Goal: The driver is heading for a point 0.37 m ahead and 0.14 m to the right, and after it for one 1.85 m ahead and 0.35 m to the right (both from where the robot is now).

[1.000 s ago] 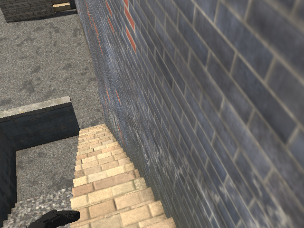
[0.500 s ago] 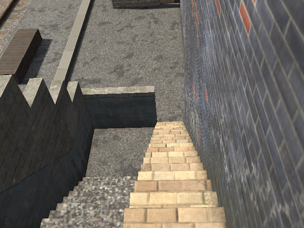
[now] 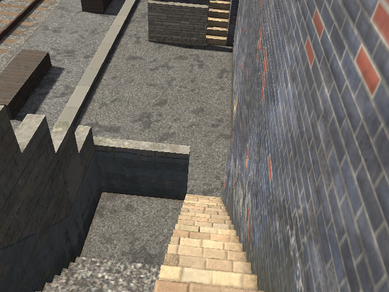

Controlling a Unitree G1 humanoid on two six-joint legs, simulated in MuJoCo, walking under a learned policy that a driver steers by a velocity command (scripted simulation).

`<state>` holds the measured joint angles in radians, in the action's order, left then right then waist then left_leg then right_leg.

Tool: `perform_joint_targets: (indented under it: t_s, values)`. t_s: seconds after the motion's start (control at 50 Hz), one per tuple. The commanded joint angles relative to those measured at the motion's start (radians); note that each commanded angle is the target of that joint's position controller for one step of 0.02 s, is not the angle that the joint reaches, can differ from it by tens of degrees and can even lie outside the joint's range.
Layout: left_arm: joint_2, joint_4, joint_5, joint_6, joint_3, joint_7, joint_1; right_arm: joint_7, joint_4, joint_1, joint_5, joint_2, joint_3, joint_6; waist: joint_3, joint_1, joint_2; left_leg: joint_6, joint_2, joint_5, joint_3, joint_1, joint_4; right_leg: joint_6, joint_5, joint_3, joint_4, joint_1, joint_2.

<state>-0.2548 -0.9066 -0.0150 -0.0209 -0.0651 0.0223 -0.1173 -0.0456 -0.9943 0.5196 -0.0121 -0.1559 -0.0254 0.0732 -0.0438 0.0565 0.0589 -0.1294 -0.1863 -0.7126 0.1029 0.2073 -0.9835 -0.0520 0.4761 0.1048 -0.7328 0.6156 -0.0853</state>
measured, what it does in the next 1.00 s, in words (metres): goes down, turning right: right foot 0.21 m lower, then left foot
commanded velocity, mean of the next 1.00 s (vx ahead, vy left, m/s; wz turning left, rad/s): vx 0.17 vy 0.00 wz -0.45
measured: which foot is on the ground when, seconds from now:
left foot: down 0.00-0.16, up 0.18-0.68, down 0.70-1.00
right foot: up 0.00-0.14, down 0.16-0.72, up 0.74-0.92, down 0.94-1.00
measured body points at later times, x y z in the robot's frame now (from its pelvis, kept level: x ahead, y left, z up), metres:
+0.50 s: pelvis +0.13 -0.02 -0.18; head +0.10 -0.05 +0.27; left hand +0.16 +0.23 -0.31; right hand +0.26 -0.28 -0.30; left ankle +0.23 +0.14 -0.78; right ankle +0.09 -0.07 -0.88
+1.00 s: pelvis +0.20 -0.05 -0.19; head +0.20 -0.05 +0.26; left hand +0.42 +0.15 -0.32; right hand +0.09 -0.28 -0.34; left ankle +0.16 +0.16 -0.87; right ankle +0.16 -0.11 -0.88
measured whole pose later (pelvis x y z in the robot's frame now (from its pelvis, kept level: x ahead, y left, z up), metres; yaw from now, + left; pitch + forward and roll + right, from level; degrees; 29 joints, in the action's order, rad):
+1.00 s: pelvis +0.20 -0.05 -0.19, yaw -27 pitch +0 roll +0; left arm -0.26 -0.87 -0.01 -0.03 -0.03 0.05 -0.22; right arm 0.01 -0.95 0.36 -0.03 -0.25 0.01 0.00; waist -0.02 0.01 -0.01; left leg 0.06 0.08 -0.59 0.03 0.18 -0.87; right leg -0.06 -0.51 -0.04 -0.92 0.42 -0.06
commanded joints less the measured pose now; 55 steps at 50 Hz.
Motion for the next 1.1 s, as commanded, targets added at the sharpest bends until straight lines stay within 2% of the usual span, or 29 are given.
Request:
perform_joint_targets:
  t_s: [0.02, 0.1, 0.12, 0.14, 0.16, 0.18, 0.2, 0.22, 0.26, 0.3, 0.32, 0.36, 0.42, 0.48, 0.56, 0.6, 0.68, 0.7, 0.72, 0.74, 0.78, 0.8, 0.82, 0.9, 0.94, 0.96, 1.0, 1.06, 1.1]
  values:
    - [-0.049, 0.036, -0.013, 0.035, -0.001, -0.002, 0.088, -0.021, -0.030, 0.112, -0.020, -0.056, 0.006, 0.016, 0.161, 0.060, -0.114, 0.004, 0.186, 0.801, 0.195, 0.033, 0.066, 0.008, 0.060, 0.032, 0.127, 0.048, -0.034]
    - [-0.050, -0.091, -0.019, 0.057, 0.003, -0.007, -0.162, -0.027, -0.055, 0.047, -0.024, -0.047, 0.005, 0.011, 0.139, -0.001, -0.137, 0.028, 0.183, 0.890, 0.183, 0.128, -0.137, 0.029, -0.027, 0.002, 0.181, -0.255, 0.038]
    - [-0.096, -0.153, -0.013, 0.043, -0.016, 0.000, -0.365, -0.008, -0.039, -0.076, -0.033, -0.093, 0.012, 0.016, 0.081, -0.140, -0.138, 0.029, 0.203, 0.874, 0.178, 0.235, -0.307, -0.009, -0.048, 0.032, 0.222, -0.468, 0.094]
    - [-0.152, -0.220, -0.022, 0.030, -0.033, -0.006, -0.548, 0.019, -0.031, -0.147, -0.018, -0.160, 0.035, 0.012, 0.055, -0.239, 0.010, 0.096, 0.153, 0.810, 0.061, 0.396, -0.498, -0.026, -0.035, -0.021, 0.317, -0.734, 0.078]
    - [-0.208, -0.204, -0.002, 0.029, -0.045, -0.033, -0.574, 0.020, 0.012, -0.155, -0.022, -0.223, 0.076, 0.012, 0.172, -0.252, 0.168, 0.154, -0.035, 0.158, -0.095, 0.572, -0.906, -0.121, 0.445, 0.054, 0.461, -0.802, 0.212]
    - [-0.200, -0.189, 0.009, 0.023, -0.022, -0.041, -0.538, -0.002, 0.075, -0.049, -0.009, -0.163, 0.071, 0.010, 0.088, -0.106, 0.185, 0.238, -0.048, -0.341, -0.151, 0.790, -1.040, -0.280, 1.245, 0.270, 0.112, -0.981, 0.424]
    - [-0.162, -0.152, 0.032, 0.021, -0.007, -0.042, -0.512, -0.011, 0.084, -0.047, -0.049, -0.168, 0.062, -0.011, 0.038, -0.092, 0.062, 0.246, 0.028, -0.285, -0.071, 0.877, -1.015, -0.384, 1.244, 0.349, 0.090, -0.967, 0.505]
    - [-0.156, -0.093, 0.041, 0.021, -0.009, -0.022, -0.410, -0.015, 0.090, -0.160, -0.064, -0.194, 0.064, -0.019, 0.053, -0.101, -0.073, 0.222, 0.084, -0.087, -0.055, 0.882, -0.967, -0.376, 0.819, 0.319, 0.170, -0.836, 0.449]
    - [-0.164, -0.021, 0.053, 0.014, -0.012, 0.012, -0.232, 0.002, 0.146, -0.295, -0.065, -0.159, 0.053, -0.059, -0.021, -0.042, -0.129, 0.182, 0.073, 0.018, -0.132, 0.787, -1.046, -0.349, 0.677, 0.310, 0.178, -0.588, 0.359]
    - [-0.128, -0.071, 0.057, 0.022, 0.000, 0.047, -0.333, -0.029, 0.183, -0.285, -0.025, -0.124, 0.038, -0.085, -0.034, -0.025, 0.070, 0.242, 0.159, 0.352, -0.020, 0.764, -0.722, -0.325, 0.657, 0.392, 0.099, -0.476, 0.347]
    - [-0.043, -0.058, 0.055, 0.020, 0.026, 0.044, -0.332, -0.029, 0.221, -0.324, -0.015, -0.124, 0.025, -0.104, 0.015, -0.009, -0.056, 0.273, 0.126, 0.552, -0.043, 0.670, -0.522, -0.264, 0.336, 0.302, 0.078, -0.282, 0.211]
    - [-0.058, -0.003, 0.036, 0.012, 0.037, 0.052, -0.260, -0.006, 0.181, -0.294, -0.016, -0.109, 0.027, -0.117, -0.062, -0.002, 0.012, 0.269, 0.090, 0.719, -0.079, 0.518, -0.509, -0.178, 0.135, 0.337, 0.036, -0.217, 0.133]
    - [-0.085, 0.020, 0.052, 0.010, 0.034, 0.051, -0.254, 0.017, 0.197, -0.355, -0.044, -0.123, 0.028, -0.107, -0.043, -0.015, -0.041, 0.250, 0.106, 0.682, -0.038, 0.541, -0.488, -0.138, 0.000, 0.413, 0.024, -0.274, 0.123]
    - [-0.088, 0.021, 0.008, -0.011, 0.019, 0.059, -0.343, 0.030, 0.201, -0.452, -0.026, -0.168, 0.048, -0.101, 0.021, -0.085, 0.051, 0.242, 0.128, 0.537, 0.041, 0.693, -0.416, -0.134, -0.223, 0.590, 0.075, -0.427, 0.169]
    - [-0.056, 0.045, 0.004, -0.027, 0.023, 0.054, -0.314, 0.032, 0.143, -0.443, -0.002, -0.197, 0.042, -0.083, 0.134, -0.101, 0.065, 0.241, 0.138, 0.466, 0.015, 0.508, -0.306, -0.133, -0.403, 0.630, 0.188, -0.274, 0.158]
    - [-0.054, 0.058, 0.027, 0.005, 0.012, 0.040, -0.230, 0.028, 0.110, -0.400, -0.007, -0.206, 0.039, -0.056, 0.124, -0.084, 0.089, 0.204, 0.145, 0.442, -0.010, 0.339, -0.238, -0.150, -0.240, 0.550, 0.162, -0.193, 0.131]
    - [-0.081, 0.063, 0.002, 0.007, 0.000, 0.030, -0.155, 0.019, 0.126, -0.277, 0.024, -0.139, 0.011, -0.020, 0.115, -0.026, 0.081, 0.153, 0.089, 0.095, -0.069, 0.008, 0.318, -0.087, 0.103, 0.371, 0.046, -0.146, 0.030]
    - [-0.095, 0.089, 0.017, 0.012, -0.013, 0.018, -0.076, 0.007, 0.097, -0.151, 0.020, -0.182, 0.030, -0.006, 0.053, 0.042, 0.008, 0.114, 0.133, 0.349, 0.019, -0.251, 0.422, -0.038, 0.209, 0.331, -0.129, -0.067, 0.001]
    - [-0.068, 0.125, 0.058, 0.021, -0.019, 0.016, -0.058, 0.004, 0.095, -0.099, 0.010, -0.232, 0.041, -0.004, -0.031, 0.051, -0.167, 0.023, 0.306, 0.840, 0.143, -0.493, 0.446, 0.031, -0.551, 0.218, -0.385, 0.124, -0.061]
    - [-0.025, 0.146, 0.046, 0.021, -0.008, 0.033, -0.164, 0.018, 0.109, -0.072, 0.001, -0.278, 0.054, -0.008, -0.065, -0.024, -0.267, -0.091, 0.530, 1.657, 0.297, -0.644, 0.356, 0.017, -1.163, 0.098, -0.549, 0.343, -0.094]
    - [-0.093, 0.150, 0.023, 0.026, -0.021, 0.041, -0.075, 0.014, 0.133, -0.149, -0.013, -0.240, 0.066, 0.010, 0.009, -0.023, -0.111, -0.196, 0.617, 1.296, 0.388, -0.296, 0.497, 0.048, -1.025, 0.058, -0.465, 0.213, 0.067]
    - [-0.099, 0.144, 0.017, 0.008, -0.016, 0.027, -0.047, 0.021, 0.169, -0.277, -0.027, -0.171, 0.047, 0.000, 0.076, -0.064, -0.020, -0.111, 0.497, 1.206, 0.246, -0.142, 0.487, 0.064, -0.921, 0.054, -0.306, 0.060, 0.097]
    - [-0.062, 0.121, -0.003, -0.013, -0.011, 0.008, -0.100, 0.025, 0.169, -0.330, -0.057, -0.215, 0.061, 0.000, 0.072, -0.100, -0.117, -0.101, 0.455, 1.211, 0.125, 0.014, 0.411, 0.045, -0.750, -0.012, -0.376, -0.078, 0.068]
    - [-0.047, 0.069, -0.010, -0.063, -0.007, 0.012, -0.245, 0.037, 0.156, -0.288, -0.028, -0.211, 0.060, -0.028, 0.039, -0.157, -0.155, -0.026, 0.392, 0.985, 0.009, 0.192, 0.323, -0.006, -0.638, -0.096, -0.394, -0.234, 0.071]
    - [-0.016, 0.054, -0.004, -0.030, 0.024, 0.010, -0.290, 0.054, 0.143, -0.338, -0.018, -0.172, 0.034, -0.039, 0.036, -0.200, -0.183, 0.045, 0.347, 0.873, -0.038, 0.263, 0.305, 0.016, -0.655, -0.142, -0.118, -0.461, 0.071]
    - [-0.029, 0.019, -0.001, -0.012, 0.034, 0.018, -0.332, 0.061, 0.123, -0.269, -0.014, -0.155, 0.029, -0.046, 0.047, -0.188, -0.100, 0.106, 0.277, 0.730, -0.083, 0.265, 0.228, 0.023, -0.446, -0.099, 0.077, -0.564, 0.091]
    - [-0.121, 0.010, 0.014, 0.022, 0.046, 0.052, -0.265, 0.062, 0.084, -0.088, -0.020, -0.165, 0.044, -0.080, 0.052, -0.070, -0.006, 0.218, 0.188, 0.329, -0.085, 0.134, 0.012, -0.067, -0.174, 0.223, 0.218, -0.393, 0.263]
    - [-0.180, -0.020, 0.054, 0.106, 0.041, 0.045, -0.210, 0.055, 0.071, -0.133, -0.018, -0.175, 0.029, -0.119, 0.053, -0.018, 0.024, 0.230, 0.191, 0.067, -0.031, 0.104, 0.016, -0.113, -0.132, 0.258, 0.290, -0.332, 0.311]
    - [-0.115, 0.024, 0.040, 0.123, 0.058, 0.041, -0.062, 0.054, 0.035, -0.106, -0.023, -0.148, 0.026, -0.131, 0.028, 0.007, 0.029, 0.193, 0.227, 0.248, -0.020, 0.022, 0.046, -0.120, -0.196, 0.163, 0.215, -0.258, 0.306]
